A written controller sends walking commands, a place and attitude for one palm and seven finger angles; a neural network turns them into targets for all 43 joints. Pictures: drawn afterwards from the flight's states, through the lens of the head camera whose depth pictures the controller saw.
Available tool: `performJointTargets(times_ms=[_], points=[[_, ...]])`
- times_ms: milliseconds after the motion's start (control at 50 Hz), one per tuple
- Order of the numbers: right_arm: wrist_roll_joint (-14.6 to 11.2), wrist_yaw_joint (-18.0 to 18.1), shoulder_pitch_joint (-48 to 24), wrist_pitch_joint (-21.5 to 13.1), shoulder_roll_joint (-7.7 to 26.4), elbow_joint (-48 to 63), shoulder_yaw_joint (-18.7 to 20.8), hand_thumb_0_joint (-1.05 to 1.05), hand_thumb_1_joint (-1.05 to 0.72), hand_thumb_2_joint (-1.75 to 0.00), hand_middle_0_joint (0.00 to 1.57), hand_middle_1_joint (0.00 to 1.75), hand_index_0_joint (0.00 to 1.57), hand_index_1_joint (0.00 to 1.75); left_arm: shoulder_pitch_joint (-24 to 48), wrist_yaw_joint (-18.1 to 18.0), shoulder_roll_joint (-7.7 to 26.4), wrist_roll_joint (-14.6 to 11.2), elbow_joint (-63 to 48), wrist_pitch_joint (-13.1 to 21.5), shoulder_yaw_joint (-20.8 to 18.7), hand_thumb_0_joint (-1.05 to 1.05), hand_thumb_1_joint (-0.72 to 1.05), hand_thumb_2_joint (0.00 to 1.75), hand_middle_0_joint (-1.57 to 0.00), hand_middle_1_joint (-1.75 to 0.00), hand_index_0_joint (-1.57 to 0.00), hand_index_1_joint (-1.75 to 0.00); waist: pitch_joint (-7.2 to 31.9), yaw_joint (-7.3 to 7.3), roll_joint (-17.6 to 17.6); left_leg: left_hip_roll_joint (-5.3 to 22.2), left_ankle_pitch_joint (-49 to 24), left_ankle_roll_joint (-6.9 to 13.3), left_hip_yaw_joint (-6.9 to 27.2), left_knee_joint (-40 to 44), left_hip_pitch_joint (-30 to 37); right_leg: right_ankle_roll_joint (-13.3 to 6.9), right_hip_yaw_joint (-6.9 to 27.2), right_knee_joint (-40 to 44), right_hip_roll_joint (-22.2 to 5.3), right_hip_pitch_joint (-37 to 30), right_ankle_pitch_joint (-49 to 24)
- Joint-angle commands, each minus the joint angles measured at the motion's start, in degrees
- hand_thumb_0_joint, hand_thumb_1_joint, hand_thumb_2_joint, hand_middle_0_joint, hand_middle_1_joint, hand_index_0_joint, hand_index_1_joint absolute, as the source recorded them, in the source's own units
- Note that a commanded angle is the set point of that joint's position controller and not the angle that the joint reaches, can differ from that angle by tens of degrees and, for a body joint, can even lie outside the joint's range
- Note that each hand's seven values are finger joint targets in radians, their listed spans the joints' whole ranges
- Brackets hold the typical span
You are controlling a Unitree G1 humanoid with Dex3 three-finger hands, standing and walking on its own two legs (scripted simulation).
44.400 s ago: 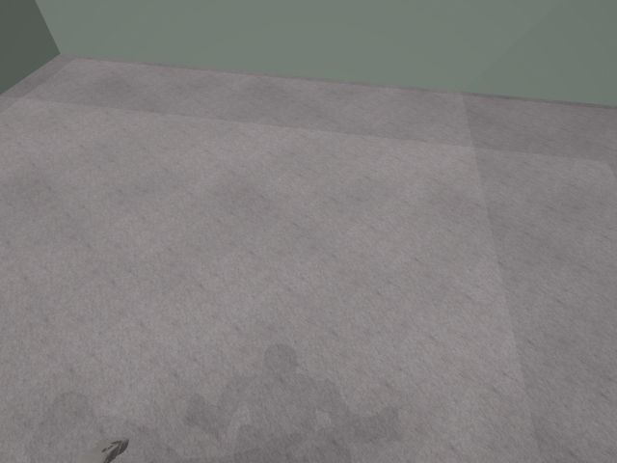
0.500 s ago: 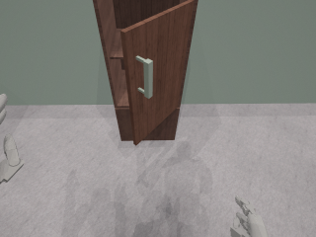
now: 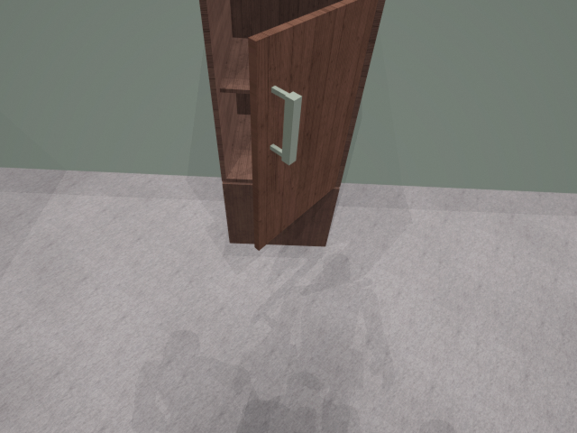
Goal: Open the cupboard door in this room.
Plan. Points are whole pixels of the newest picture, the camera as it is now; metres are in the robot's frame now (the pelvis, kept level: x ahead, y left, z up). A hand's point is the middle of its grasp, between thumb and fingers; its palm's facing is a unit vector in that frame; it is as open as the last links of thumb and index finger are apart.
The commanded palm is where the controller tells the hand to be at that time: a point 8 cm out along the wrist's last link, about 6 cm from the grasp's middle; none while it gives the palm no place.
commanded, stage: let the arm hang, fingers relaxed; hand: left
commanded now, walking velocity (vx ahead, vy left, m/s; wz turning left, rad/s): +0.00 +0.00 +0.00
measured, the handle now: (283, 126) +0.65 +0.05 +0.05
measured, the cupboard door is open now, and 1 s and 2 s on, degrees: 48 48 48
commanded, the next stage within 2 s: look to check the result in 0.76 s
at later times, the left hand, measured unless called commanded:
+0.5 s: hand out of the picture -0.02 +0.18 -0.17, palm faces +0.03 -0.98 -0.20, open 7.4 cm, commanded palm none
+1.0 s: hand out of the picture +0.00 +0.17 -0.17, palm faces +0.03 -0.98 -0.19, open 7.4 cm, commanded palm none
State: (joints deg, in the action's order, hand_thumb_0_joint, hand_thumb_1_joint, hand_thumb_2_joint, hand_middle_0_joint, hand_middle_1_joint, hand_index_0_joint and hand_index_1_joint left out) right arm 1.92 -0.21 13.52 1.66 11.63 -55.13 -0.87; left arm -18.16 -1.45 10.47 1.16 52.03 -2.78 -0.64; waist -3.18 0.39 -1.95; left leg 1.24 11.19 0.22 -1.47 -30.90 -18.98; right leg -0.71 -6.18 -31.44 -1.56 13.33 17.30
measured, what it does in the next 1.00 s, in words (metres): stands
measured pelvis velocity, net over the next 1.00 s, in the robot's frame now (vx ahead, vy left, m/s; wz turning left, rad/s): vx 0.02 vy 0.01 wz -0.01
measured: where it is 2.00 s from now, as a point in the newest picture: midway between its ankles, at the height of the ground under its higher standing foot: outside the picture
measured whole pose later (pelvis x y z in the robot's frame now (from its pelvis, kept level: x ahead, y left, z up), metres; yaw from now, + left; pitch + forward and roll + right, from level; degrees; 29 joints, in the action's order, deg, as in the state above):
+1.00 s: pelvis +0.02 +0.01 +0.01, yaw -1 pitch -1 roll +0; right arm 1.5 1.6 15.8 0.7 7.5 -65.1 0.5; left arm -17.2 -2.1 7.2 0.7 65.9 0.3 -1.1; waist -2.8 0.4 0.9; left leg 0.4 9.7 0.7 -2.4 -24.6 -14.2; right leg 0.0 -5.4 -25.3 -2.1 8.9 15.5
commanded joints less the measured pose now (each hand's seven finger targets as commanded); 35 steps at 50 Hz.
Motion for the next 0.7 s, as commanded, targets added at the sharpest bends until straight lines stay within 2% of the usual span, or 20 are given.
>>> performJointTargets(times_ms=[0, 40, 60, 80, 140, 240, 300, 460, 560, 680], points=[[-0.4, 1.1, -1.0, -0.7, 5.5, 1.2, 1.8, 0.0, -0.9, -0.9, 0.2, 0.3, 0.2, 0.3, -1.7, 0.1, 8.0, -0.5, 1.3, 2.6, -1.9, 0.0, 0.9, 0.9, -0.2, -0.3, -0.2, -0.3, 2.4, -0.35, 13.5, 3.6, 6.4, 1.4, 5.9, 9.3, 0.9, -2.3, 6.6, 10.9, -4.3, -1.5, 2.0], [-0.4, 1.4, 0.9, -0.5, 4.9, -0.4, 1.9, 0.0, -0.9, -0.9, 0.2, 0.3, 0.2, 0.3, -2.0, 0.2, 7.4, -0.6, 4.0, 2.7, -1.7, 0.0, 0.9, 0.9, -0.2, -0.3, -0.2, -0.3, 2.0, -0.08, 12.0, 3.6, 8.4, 1.3, 6.1, 10.0, 1.4, -2.6, 6.5, 11.9, -4.2, -0.8, 3.5], [-0.5, 1.4, 1.9, -0.4, 4.6, -1.2, 2.0, 0.0, -0.9, -0.9, 0.2, 0.3, 0.2, 0.3, -2.2, 0.2, 7.1, -0.6, 5.2, 2.7, -1.6, 0.0, 0.9, 0.9, -0.2, -0.3, -0.2, -0.3, 1.8, 0.04, 10.0, 3.7, 8.9, 1.4, 6.3, 10.4, 1.8, -2.6, 6.5, 12.2, -4.1, -0.3, 4.2], [-0.6, 1.5, 2.7, -0.3, 4.8, -1.7, 2.2, 0.0, -0.9, -0.9, 0.2, 0.3, 0.2, 0.3, -2.3, 0.2, 6.8, -0.5, 6.1, 2.7, -1.5, 0.0, 0.9, 0.9, -0.2, -0.3, -0.2, -0.3, 0.8, 0.08, 6.1, 4.0, 9.1, 1.4, 6.4, 10.4, 2.1, -2.4, 6.0, 12.8, -4.0, 0.7, 5.3], [-0.5, 1.6, 5.2, -0.3, 3.9, -4.0, 2.3, 0.0, -0.9, -0.9, 0.2, 0.3, 0.2, 0.3, -2.7, 0.1, 5.5, -0.5, 8.6, 2.7, -1.2, 0.0, 0.9, 0.9, -0.2, -0.3, -0.2, -0.3, -0.7, 0.48, 2.0, 3.9, 8.0, 1.6, 5.8, 10.2, 3.7, -2.4, 6.1, 13.8, -4.5, 3.1, 7.1], [-0.5, 1.7, 7.1, -0.2, 2.6, -6.2, 2.3, 0.0, -0.9, -0.9, 0.2, 0.3, 0.2, 0.3, -3.8, -0.2, 4.5, -0.5, 11.0, 2.6, -1.2, 0.0, 0.9, 0.9, -0.2, -0.3, -0.2, -0.3, -2.8, 0.33, 1.3, 3.9, 8.3, 1.7, 5.4, 10.9, 3.2, -2.2, 6.1, 13.7, -4.4, 4.5, 8.3], [-0.4, 1.7, 7.7, -0.3, 1.7, -7.1, 2.3, 0.0, -0.9, -0.9, 0.2, 0.3, 0.2, 0.3, -4.3, -0.4, 4.4, -0.5, 11.7, 2.6, -1.4, 0.0, 0.9, 0.9, -0.2, -0.3, -0.2, -0.3, -2.8, 0.18, 0.2, 3.8, 8.0, 1.7, 5.2, 11.0, 2.8, -2.1, 6.1, 13.4, -4.4, 4.2, 8.5], [-0.4, 1.8, 7.6, -1.0, 0.3, -8.3, 2.1, 0.0, -0.9, -0.9, 0.2, 0.3, 0.2, 0.3, -4.8, -0.7, 2.7, -0.5, 12.0, 2.9, -1.5, 0.0, 0.9, 0.9, -0.2, -0.3, -0.2, -0.3, -3.1, -0.27, 3.9, 4.1, 6.2, 1.8, 5.7, 12.9, 2.0, -1.7, 5.6, 11.2, -3.9, 2.0, 2.3], [-0.4, 1.9, 7.7, -1.1, -0.3, -8.5, 2.2, 0.0, -0.9, -0.9, 0.2, 0.3, 0.2, 0.3, -3.9, -0.8, 2.3, -0.5, 11.9, 3.1, -1.7, 0.0, 0.9, 0.9, -0.2, -0.3, -0.2, -0.3, -3.6, -0.16, 2.7, 3.7, 4.8, 1.5, 4.9, 12.4, 2.0, -1.6, 5.6, 11.7, -4.3, 1.8, 1.9], [-0.5, 2.0, 7.7, -1.2, -0.5, -8.4, 2.3, 0.0, -0.9, -0.9, 0.2, 0.3, 0.2, 0.3, -3.6, -0.8, 2.3, -0.5, 11.8, 3.2, -1.9, 0.0, 0.9, 0.9, -0.2, -0.3, -0.2, -0.3, -2.2, 0.01, 3.3, 3.6, 2.6, 1.4, 4.7, 11.4, 3.4, -1.7, 5.2, 11.9, -4.5, 0.8, 0.9]])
